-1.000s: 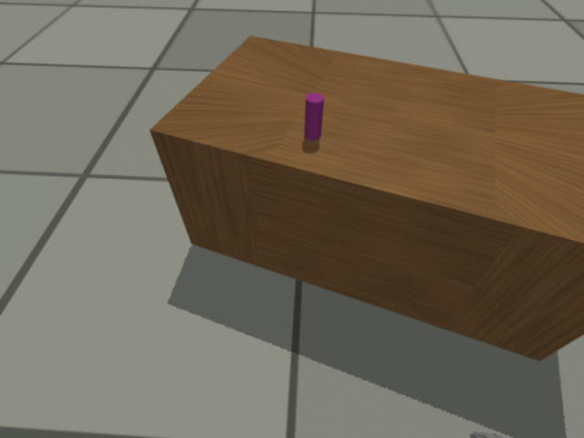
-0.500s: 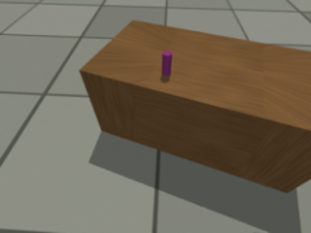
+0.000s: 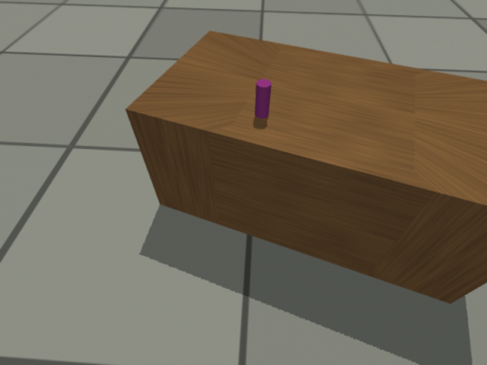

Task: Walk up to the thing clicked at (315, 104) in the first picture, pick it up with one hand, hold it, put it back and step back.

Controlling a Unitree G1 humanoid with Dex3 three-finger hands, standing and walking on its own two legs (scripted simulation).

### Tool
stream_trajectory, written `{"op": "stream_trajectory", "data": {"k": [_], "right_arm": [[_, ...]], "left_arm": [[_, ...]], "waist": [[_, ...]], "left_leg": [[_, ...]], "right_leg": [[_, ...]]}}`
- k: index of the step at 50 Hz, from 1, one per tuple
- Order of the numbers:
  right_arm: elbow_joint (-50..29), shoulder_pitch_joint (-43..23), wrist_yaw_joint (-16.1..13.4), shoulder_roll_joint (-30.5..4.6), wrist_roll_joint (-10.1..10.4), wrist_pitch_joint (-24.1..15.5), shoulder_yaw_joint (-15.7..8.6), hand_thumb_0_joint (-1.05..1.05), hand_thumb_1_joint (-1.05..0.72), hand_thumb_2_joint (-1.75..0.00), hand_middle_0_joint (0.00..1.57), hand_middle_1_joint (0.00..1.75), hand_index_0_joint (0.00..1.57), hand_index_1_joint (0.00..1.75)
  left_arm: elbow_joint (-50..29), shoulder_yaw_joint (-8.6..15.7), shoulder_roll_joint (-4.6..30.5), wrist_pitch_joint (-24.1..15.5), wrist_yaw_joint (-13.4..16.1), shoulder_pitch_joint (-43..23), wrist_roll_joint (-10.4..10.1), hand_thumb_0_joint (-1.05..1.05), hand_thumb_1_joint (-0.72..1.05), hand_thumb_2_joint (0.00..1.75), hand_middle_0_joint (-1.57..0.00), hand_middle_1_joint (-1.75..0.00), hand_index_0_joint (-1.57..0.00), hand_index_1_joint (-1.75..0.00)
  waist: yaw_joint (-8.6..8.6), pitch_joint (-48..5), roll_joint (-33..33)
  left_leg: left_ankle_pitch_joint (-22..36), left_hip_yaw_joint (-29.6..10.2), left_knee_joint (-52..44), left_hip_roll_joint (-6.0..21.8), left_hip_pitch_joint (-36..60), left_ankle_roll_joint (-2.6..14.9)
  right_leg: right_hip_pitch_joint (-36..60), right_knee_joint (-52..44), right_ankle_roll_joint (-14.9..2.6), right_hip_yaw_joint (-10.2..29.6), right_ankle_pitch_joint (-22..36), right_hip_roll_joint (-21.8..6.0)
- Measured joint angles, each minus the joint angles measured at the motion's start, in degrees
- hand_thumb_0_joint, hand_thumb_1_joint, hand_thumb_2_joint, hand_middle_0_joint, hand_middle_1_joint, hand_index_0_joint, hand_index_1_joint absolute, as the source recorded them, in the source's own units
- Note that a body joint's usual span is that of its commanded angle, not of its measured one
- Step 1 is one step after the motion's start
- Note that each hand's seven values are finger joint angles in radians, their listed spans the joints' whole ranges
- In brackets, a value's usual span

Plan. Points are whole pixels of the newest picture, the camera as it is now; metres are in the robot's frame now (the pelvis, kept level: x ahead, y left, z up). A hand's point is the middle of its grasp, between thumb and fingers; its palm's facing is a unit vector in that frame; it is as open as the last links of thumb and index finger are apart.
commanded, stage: stand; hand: left
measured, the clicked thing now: (262, 99) +0.93 -0.08 -0.12
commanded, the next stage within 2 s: walk up in 0.12 s
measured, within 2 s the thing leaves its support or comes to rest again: neither
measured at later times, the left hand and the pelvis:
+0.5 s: hand (133, 361) +0.16 +0.21 -0.15, palm faces -0.14 -0.88 -0.44, open 7.4 cm; pelvis +0.07 -0.08 -0.04, yaw -9 degrees
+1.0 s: hand (162, 247) +0.40 +0.20 -0.17, palm faces -0.32 -0.86 -0.39, open 7.4 cm; pelvis +0.27 -0.06 -0.03, yaw -17 degrees
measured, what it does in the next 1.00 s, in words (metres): walks ahead, turning right: right foot, then left foot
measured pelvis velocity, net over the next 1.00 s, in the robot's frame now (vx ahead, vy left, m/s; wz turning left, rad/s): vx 0.27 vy -0.06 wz -0.29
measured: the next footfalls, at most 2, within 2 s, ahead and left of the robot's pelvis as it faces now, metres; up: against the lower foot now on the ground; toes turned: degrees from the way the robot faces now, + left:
right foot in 0.42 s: +0.16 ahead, -0.21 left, +0.00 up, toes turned -12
left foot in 0.88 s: +0.40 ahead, +0.03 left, +0.00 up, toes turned -11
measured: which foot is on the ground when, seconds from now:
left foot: down 0.00-0.44, up 0.46-0.86, down 0.88-1.00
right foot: down 0.00-0.16, up 0.18-0.40, down 0.42-0.92, up 0.94-1.00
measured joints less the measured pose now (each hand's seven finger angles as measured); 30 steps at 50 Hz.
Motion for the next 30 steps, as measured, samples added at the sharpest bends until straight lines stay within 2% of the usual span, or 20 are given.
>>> {"op": "stream_trajectory", "data": {"k": [7, 10, 12, 15, 19, 21, 22, 23, 25, 27, 30], "right_arm": [[-0.6, 0.2, 0.4, 0.0, -0.3, 0.0, -0.4, 0.00, -0.90, -0.90, 0.20, 0.30, 0.21, 0.30], [-3.6, 1.5, 1.3, -0.1, -1.3, -1.6, -2.4, 0.00, -0.90, -0.90, 0.21, 0.30, 0.21, 0.30], [-5.5, 2.8, 1.4, -0.6, -1.6, -2.5, -3.3, 0.00, -0.90, -0.90, 0.21, 0.30, 0.21, 0.30], [-7.0, 5.5, 1.5, -1.7, -2.0, -2.9, -4.2, 0.00, -0.90, -0.90, 0.21, 0.30, 0.21, 0.30], [-7.6, 7.6, 2.0, -4.3, -2.6, -1.9, -5.4, 0.00, -0.90, -0.90, 0.21, 0.30, 0.21, 0.30], [-8.1, 8.2, 2.2, -5.4, -2.6, -1.2, -5.8, 0.00, -0.90, -0.90, 0.21, 0.30, 0.21, 0.30], [-8.4, 8.4, 2.1, -6.0, -2.6, -0.9, -6.0, 0.00, -0.90, -0.90, 0.21, 0.30, 0.21, 0.30], [-8.5, 8.4, 1.9, -6.5, -2.6, -0.3, -6.1, 0.00, -0.90, -0.90, 0.21, 0.30, 0.21, 0.30], [-8.6, 8.2, 1.8, -6.5, -2.0, 0.9, -5.9, 0.01, -0.90, -0.90, 0.20, 0.30, 0.21, 0.30], [-9.0, 7.4, 2.1, -6.2, -1.6, 1.2, -5.4, 0.01, -0.90, -0.90, 0.20, 0.30, 0.20, 0.30], [-10.5, 6.6, 2.5, -5.4, -0.7, 0.5, -4.5, 0.01, -0.90, -0.90, 0.20, 0.30, 0.20, 0.30]], "left_arm": [[-0.9, 0.5, 0.1, 0.1, -0.4, 0.5, 0.3, 0.01, 0.90, 0.89, -0.20, -0.30, -0.21, -0.30], [-3.0, 2.3, 1.0, 0.9, -1.9, 3.7, 1.2, 0.01, 0.90, 0.89, -0.20, -0.30, -0.21, -0.30], [-3.4, 3.0, 1.9, 1.6, -2.6, 5.1, 1.6, 0.01, 0.90, 0.89, -0.20, -0.30, -0.21, -0.30], [-4.9, 4.0, 3.6, 1.5, -3.7, 6.2, 1.5, 0.01, 0.90, 0.89, -0.20, -0.30, -0.21, -0.30], [-7.3, 5.0, 4.7, 0.6, -5.0, 7.8, 1.3, 0.01, 0.91, 0.89, -0.20, -0.30, -0.21, -0.30], [-8.0, 5.4, 5.2, -0.1, -5.1, 9.0, 1.3, 0.01, 0.91, 0.89, -0.20, -0.30, -0.21, -0.30], [-8.2, 5.7, 5.2, -0.6, -4.9, 9.4, 1.4, 0.01, 0.91, 0.89, -0.20, -0.30, -0.21, -0.30], [-8.5, 6.0, 4.9, -1.0, -4.4, 9.5, 1.5, 0.01, 0.91, 0.89, -0.20, -0.30, -0.21, -0.30], [-9.6, 6.1, 4.0, -1.7, -3.5, 10.2, 1.5, 0.01, 0.91, 0.89, -0.20, -0.30, -0.21, -0.30], [-10.2, 5.4, 2.9, -1.7, -3.2, 11.1, 1.0, 0.01, 0.91, 0.89, -0.20, -0.30, -0.21, -0.30], [-10.8, 4.2, 1.5, -2.1, -2.7, 12.4, 0.2, 0.01, 0.90, 0.89, -0.20, -0.30, -0.21, -0.30]], "waist": [[0.14, -0.1, -0.2], [0.34, -0.9, -0.7], [-0.55, -1.2, -0.6], [-1.29, -0.6, -0.9], [-0.87, 0.8, -0.2], [-0.80, 1.0, 0.3], [-0.86, 1.2, 1.4], [-0.91, 1.7, 2.9], [0.01, 1.9, 4.0], [1.12, 2.2, 4.2], [1.77, 2.6, 4.5]], "left_leg": [[-1.1, 0.4, 0.8, 0.0, -0.2, 0.39], [-4.0, 3.0, 3.3, 0.3, -0.3, 1.59], [-4.0, 4.1, 3.4, 1.1, 0.3, 1.65], [-4.7, 4.8, 2.4, 1.8, 2.4, 0.87], [-8.0, 6.8, 4.6, 3.6, 4.7, -0.99], [-12.2, 7.5, 9.6, 4.9, 4.4, -1.23], [-15.3, 7.1, 14.1, 6.4, 3.4, -0.25], [-18.3, 5.1, 20.5, 7.5, 1.4, 1.00], [-20.9, 0.9, 33.6, 5.4, -4.1, 1.26], [-19.9, 0.4, 41.4, 2.9, -9.1, 1.26], [-14.5, 1.1, 43.8, 2.6, -15.6, 1.58]], "right_leg": [[-0.5, 1.1, -0.31, 0.4, -0.9, 0.0], [-6.2, 13.9, -1.51, 1.2, -10.2, 0.0], [-11.0, 23.2, -1.64, 0.8, -12.8, 0.0], [-15.6, 27.4, -1.57, 1.0, -12.2, -1.6], [-17.0, 21.1, -1.34, 0.2, -8.1, -4.3], [-15.4, 17.3, -1.16, -0.2, -3.8, -4.6], [-15.2, 18.1, -0.62, -0.7, -1.1, -3.6], [-15.3, 20.5, -0.57, -1.7, -2.3, -2.2], [-15.0, 22.8, -1.14, -2.2, -5.4, -0.8], [-13.1, 21.1, -2.19, -1.5, -5.8, 0.1], [-9.1, 15.4, -2.46, -0.8, -4.2, 1.3]]}}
